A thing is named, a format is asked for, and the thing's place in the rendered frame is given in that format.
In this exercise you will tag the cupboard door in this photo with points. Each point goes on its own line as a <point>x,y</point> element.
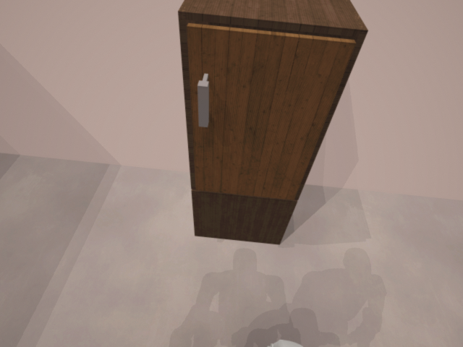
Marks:
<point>269,96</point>

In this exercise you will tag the handle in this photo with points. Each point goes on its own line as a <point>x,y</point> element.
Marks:
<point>203,101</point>

